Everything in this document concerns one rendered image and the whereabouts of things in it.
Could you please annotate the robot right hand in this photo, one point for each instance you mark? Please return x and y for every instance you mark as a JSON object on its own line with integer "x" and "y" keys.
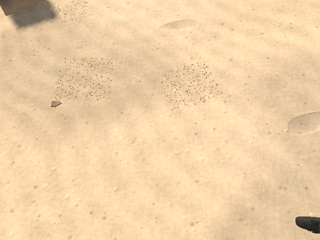
{"x": 308, "y": 223}

